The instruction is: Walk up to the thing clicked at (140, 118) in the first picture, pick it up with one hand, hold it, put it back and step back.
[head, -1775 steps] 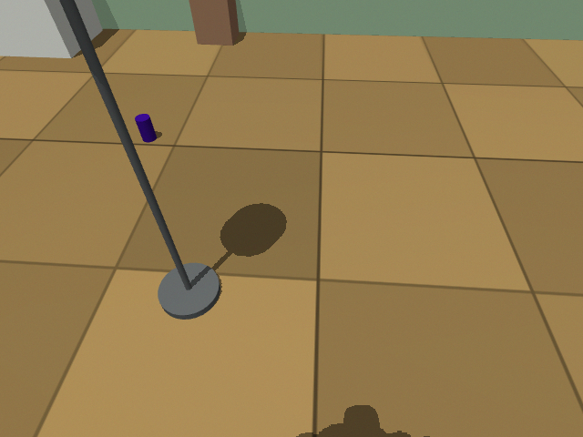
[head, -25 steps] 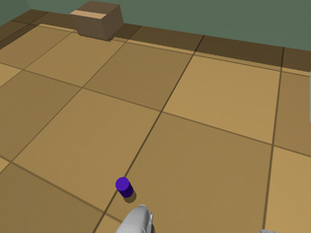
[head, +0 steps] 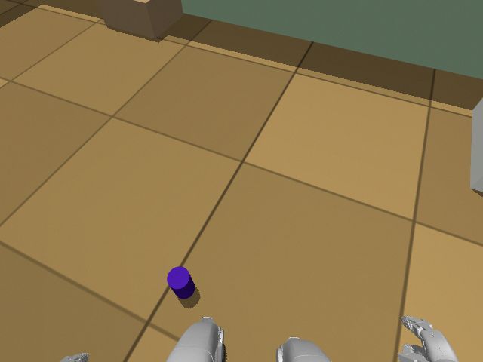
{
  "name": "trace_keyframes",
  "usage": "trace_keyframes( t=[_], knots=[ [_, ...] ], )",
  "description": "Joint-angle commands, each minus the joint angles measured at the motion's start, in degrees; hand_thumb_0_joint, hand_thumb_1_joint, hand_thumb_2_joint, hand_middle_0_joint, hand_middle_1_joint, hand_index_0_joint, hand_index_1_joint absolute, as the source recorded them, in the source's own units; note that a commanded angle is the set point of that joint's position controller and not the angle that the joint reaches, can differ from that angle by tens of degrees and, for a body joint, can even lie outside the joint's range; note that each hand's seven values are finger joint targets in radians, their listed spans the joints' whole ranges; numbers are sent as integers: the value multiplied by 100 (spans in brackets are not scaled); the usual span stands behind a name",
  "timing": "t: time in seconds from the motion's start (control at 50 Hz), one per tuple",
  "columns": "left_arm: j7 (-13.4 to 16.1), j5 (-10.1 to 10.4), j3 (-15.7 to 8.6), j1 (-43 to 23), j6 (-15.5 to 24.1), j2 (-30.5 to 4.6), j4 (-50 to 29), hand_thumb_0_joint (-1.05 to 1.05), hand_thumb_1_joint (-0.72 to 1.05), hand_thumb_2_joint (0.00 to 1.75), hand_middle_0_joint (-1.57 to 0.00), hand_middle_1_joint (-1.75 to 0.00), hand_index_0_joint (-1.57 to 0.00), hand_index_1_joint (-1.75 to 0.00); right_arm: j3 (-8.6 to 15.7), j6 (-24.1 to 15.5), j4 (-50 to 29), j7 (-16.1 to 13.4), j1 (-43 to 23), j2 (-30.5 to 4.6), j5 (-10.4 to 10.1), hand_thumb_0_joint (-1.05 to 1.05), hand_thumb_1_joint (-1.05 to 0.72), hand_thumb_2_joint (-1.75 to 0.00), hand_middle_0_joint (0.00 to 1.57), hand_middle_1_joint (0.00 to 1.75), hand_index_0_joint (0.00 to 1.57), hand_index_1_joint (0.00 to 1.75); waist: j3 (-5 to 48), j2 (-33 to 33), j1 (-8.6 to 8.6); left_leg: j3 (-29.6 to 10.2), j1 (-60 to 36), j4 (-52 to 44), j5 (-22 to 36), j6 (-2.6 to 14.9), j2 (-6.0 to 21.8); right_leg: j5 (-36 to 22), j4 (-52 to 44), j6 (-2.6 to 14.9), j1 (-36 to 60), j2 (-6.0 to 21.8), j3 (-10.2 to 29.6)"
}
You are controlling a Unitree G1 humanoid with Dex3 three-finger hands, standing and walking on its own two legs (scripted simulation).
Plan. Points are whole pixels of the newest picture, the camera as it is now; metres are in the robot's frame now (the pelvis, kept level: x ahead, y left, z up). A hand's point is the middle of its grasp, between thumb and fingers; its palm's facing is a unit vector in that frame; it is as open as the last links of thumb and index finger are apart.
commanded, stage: walk up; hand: left
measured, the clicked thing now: (181, 283) +0.43 +0.25 -0.67
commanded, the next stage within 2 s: stand in 1.34 s
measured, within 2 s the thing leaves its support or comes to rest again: neither
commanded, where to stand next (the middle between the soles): +0.04 +0.00 m, yaw +1 degrees
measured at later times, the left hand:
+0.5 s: hand out of the picture +0.05 +0.27 -0.12, palm faces -0.04 -0.92 -0.38, open 7.3 cm
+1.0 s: hand out of the picture +0.05 +0.27 -0.13, palm faces +0.01 -0.92 -0.38, open 7.3 cm
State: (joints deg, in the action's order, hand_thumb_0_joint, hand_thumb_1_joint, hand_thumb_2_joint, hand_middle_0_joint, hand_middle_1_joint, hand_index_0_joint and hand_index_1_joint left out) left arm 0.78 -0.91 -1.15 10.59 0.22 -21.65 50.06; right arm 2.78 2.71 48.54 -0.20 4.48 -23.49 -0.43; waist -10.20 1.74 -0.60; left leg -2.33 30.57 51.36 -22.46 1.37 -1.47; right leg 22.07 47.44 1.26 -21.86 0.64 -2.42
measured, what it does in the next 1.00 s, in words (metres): steps on the spot: left foot, then right foot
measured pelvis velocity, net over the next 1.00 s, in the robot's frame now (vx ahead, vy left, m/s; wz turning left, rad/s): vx -0.01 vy -0.01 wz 0.02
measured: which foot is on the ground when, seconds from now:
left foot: up 0.00-0.18, down 0.20-0.56, up 0.58-0.86, down 0.88-1.00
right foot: down 0.00-0.22, up 0.24-0.52, down 0.54-1.00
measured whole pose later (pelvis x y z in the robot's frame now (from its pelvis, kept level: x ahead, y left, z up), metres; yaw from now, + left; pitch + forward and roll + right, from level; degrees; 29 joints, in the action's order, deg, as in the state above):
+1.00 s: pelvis -0.01 -0.01 +0.02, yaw +1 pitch -3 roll +0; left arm -0.2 0.2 -0.8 10.5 0.3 -22.6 57.3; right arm 2.1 0.6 57.6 1.5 10.9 -22.0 1.5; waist -5.3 0.2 -0.7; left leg 0.7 17.7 37.8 -17.0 0.2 1.3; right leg 21.9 39.6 0.5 -20.6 1.6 1.0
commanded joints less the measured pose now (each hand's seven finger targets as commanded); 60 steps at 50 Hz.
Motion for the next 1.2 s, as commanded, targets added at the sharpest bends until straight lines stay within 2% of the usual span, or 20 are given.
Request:
trace_keyframes(
  t=[0.0,0.14,0.16,0.2,0.22,0.24,0.32,0.44,0.5,0.52,0.54,0.56,0.6,0.68,0.84,0.88,0.9,0.92,1.0,1.18],
  knots=[
    [150,-45,-574,-130,115,-1707,-510,0,90,90,-20,-30,-20,-30,403,-125,-219,-98,387,-1252,-20,0,-90,-90,20,30,20,30,844,-722,62,-358,-288,1848,-973,46,-246,-2919,-2001,1527,-153,2055,2107],
    [-18,-187,-500,-135,-31,-1469,-438,0,90,90,-20,-30,-20,-30,255,-501,308,-12,1192,-897,94,0,-90,-90,20,30,20,30,1550,-1137,41,760,-1490,-2429,40,-174,-191,1174,-1542,760,996,900,1080],
    [-52,-151,-461,11,-96,-1332,-426,0,90,90,-20,-30,-20,-30,316,-572,439,-69,1568,-977,184,0,-90,-90,20,30,20,30,1611,-719,226,308,-2385,-3156,209,-85,-30,1014,-693,608,409,795,911],
    [-73,-56,-290,345,-117,-731,-443,0,90,90,-20,-30,-20,-30,455,-687,117,-145,1220,-1771,391,0,-90,-90,20,30,20,30,810,484,60,-3231,-3252,-3561,-1082,641,1922,1149,1062,-19,-2508,-210,428],
    [-16,-119,-454,-59,-41,-1369,-459,0,90,90,-20,-30,-20,-30,561,-687,94,-118,1326,-2186,205,0,-90,-90,20,30,20,30,459,388,356,-3971,-2552,-3737,-1355,1429,2756,1169,981,-35,-2488,223,898],
    [-37,-144,-491,-448,33,-1581,-454,0,90,90,-20,-30,-20,-30,582,-715,155,-110,1174,-2164,194,0,-90,-90,20,30,20,30,30,223,355,-3925,-1988,-3857,-1228,1620,2770,890,1005,-1,-2208,437,1020],
    [-211,7,-536,-58,43,-1320,-245,0,90,90,-20,-30,-20,-30,363,-896,206,-147,1362,-1494,124,0,-90,-90,20,30,20,30,230,270,145,-1374,-2580,-3182,2095,765,1539,-229,546,-3,-1612,301,801],
    [-268,52,-501,-67,94,-1159,52,0,90,90,-20,-30,-20,-30,303,-630,63,-30,776,-1379,180,0,-90,-90,20,30,20,30,339,956,92,-544,-443,-3347,-485,749,1115,-770,-602,-122,826,103,108],
    [-135,7,-502,405,226,-1227,320,0,90,90,-20,-30,-20,-30,195,-432,60,3,802,-1140,153,0,-90,-90,20,30,20,30,697,455,-106,-307,-398,-2091,14,607,863,-765,-1656,-131,1734,-129,24],
    [-84,-24,-511,571,297,-1327,358,0,90,90,-20,-30,-20,-30,110,-405,125,2,1138,-894,114,0,-90,-90,20,30,20,30,890,-120,-162,-48,-463,-1332,45,465,653,-642,-2155,-57,1991,93,411],
    [-41,-79,-614,776,387,-1738,368,0,90,90,-20,-30,-20,-30,27,-402,102,17,1388,-624,100,0,-90,-90,20,30,20,30,1057,-1213,-152,209,101,-116,-613,229,169,-490,-2667,278,2291,1147,2134],
    [-31,-41,-645,774,420,-2045,257,0,90,90,-20,-30,-20,-30,41,-366,77,-15,1436,-747,127,0,-90,-90,20,30,20,30,1057,-1222,-149,35,418,484,-1117,125,35,351,-3183,872,2078,2078,3545],
    [-28,-10,-657,521,364,-2036,180,0,90,90,-20,-30,-20,-30,254,-338,245,-67,1303,-1319,145,0,-90,-90,20,30,20,30,756,-920,-151,-361,192,768,-1178,141,359,848,-3221,1289,1367,2147,3566],
    [9,-30,-536,112,391,-1714,109,0,90,90,-20,-30,-20,-30,254,-314,502,43,1490,-1119,142,0,-90,-90,20,30,20,30,901,-1033,41,-123,-421,251,-343,45,514,303,-2955,906,820,1415,1962],
    [-2,56,-337,-357,198,-1428,34,0,90,90,-20,-30,-20,-30,293,-303,680,65,1213,-958,184,0,-90,-90,20,30,20,30,866,-1009,210,339,-2197,-1707,683,23,240,-303,-2179,572,-677,1118,1277],
    [-13,107,-201,-237,143,-1057,61,0,90,90,-20,-30,-20,-30,329,-368,617,15,1017,-1245,244,0,-90,-90,20,30,20,30,770,-53,182,-750,-2127,-2721,124,170,907,155,-1613,248,-958,697,991],
    [-8,163,-152,-77,131,-916,131,0,90,90,-20,-30,-20,-30,318,-418,435,18,531,-1491,199,0,-90,-90,20,30,20,30,801,650,-26,-1913,-1436,-3508,-840,476,1645,374,-1068,23,-482,131,511],
    [30,139,-268,-81,124,-1250,347,0,90,90,-20,-30,-20,-30,309,-401,431,47,223,-1592,139,0,-90,-90,20,30,20,30,710,653,-45,-2002,-630,-3537,-1170,832,1904,662,-525,21,274,51,312],
    [-32,115,-263,167,183,-1256,657,0,90,90,-20,-30,-20,-30,170,-403,460,50,-11,-1204,104,0,-90,-90,20,30,20,30,810,499,-174,-639,-957,-2788,36,314,1049,-837,-1481,49,718,132,359],
    [-27,91,-144,-450,227,-1345,846,0,90,90,-20,-30,-20,-30,105,-332,770,62,-102,-1064,70,0,-90,-90,20,30,20,30,766,13,46,-448,-1394,-2825,-298,158,840,-539,-2311,99,390,477,1016]
  ],
)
